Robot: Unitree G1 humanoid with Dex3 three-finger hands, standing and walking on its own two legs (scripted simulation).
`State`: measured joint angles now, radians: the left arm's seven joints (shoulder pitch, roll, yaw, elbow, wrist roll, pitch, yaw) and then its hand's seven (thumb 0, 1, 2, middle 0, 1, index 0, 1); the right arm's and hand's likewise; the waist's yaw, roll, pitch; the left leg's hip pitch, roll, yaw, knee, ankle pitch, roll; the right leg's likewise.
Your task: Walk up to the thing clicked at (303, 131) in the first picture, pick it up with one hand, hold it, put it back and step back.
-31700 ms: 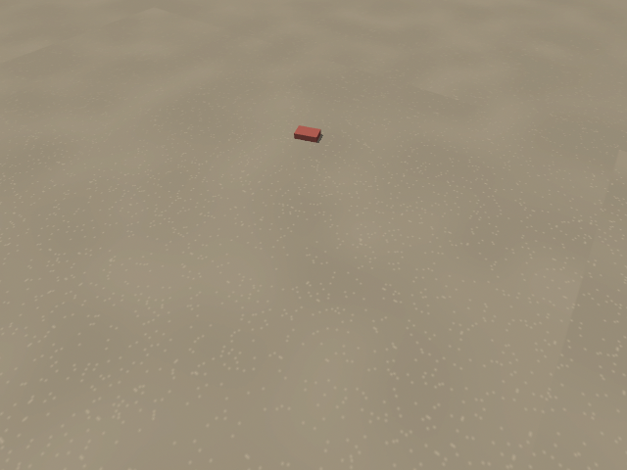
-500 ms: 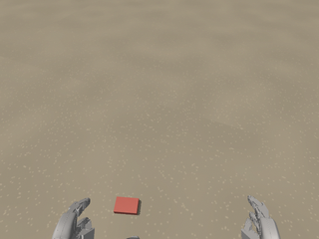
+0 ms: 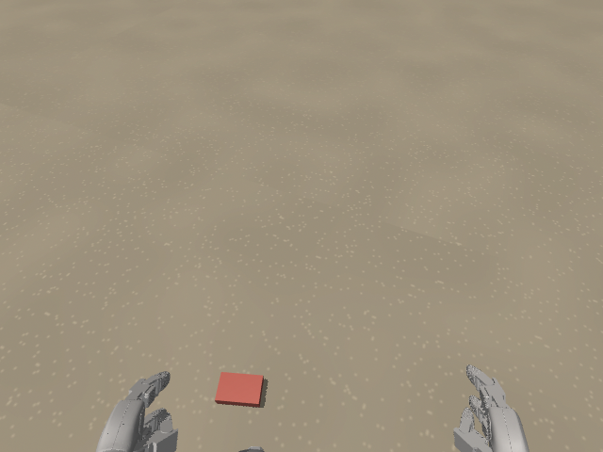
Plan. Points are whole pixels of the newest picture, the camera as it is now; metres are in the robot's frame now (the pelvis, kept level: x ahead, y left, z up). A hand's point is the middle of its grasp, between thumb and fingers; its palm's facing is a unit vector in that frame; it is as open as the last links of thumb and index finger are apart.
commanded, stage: home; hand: left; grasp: from above
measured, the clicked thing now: (240, 389) +0.43 +0.21 -0.70
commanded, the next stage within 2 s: stand in 0.74 s
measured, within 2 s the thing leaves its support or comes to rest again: neither
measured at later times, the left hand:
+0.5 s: hand (179, 436) +0.16 +0.18 -0.04, palm faces +0.06 -0.98 -0.21, open 7.4 cm
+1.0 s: hand out of the picture +0.15 +0.21 -0.09, palm faces +0.02 -0.94 -0.33, open 7.4 cm
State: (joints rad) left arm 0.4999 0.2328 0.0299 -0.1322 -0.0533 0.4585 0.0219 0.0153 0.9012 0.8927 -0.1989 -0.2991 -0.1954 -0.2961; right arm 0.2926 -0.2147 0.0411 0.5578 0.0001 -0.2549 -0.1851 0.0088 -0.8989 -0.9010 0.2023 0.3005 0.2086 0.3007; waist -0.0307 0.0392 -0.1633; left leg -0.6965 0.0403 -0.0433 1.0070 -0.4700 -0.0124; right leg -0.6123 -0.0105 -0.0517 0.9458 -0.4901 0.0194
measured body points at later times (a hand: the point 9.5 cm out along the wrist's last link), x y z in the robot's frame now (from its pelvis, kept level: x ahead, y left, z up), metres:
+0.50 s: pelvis +0.00 -0.01 +0.00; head +0.02 +0.00 +0.45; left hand +0.16 +0.23 -0.03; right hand +0.16 -0.25 -0.06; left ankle +0.02 +0.12 -0.68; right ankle -0.01 -0.14 -0.68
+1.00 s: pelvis -0.01 -0.01 +0.02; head +0.02 +0.00 +0.47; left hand +0.15 +0.26 -0.06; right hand +0.14 -0.27 -0.09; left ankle +0.02 +0.12 -0.68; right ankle -0.01 -0.13 -0.68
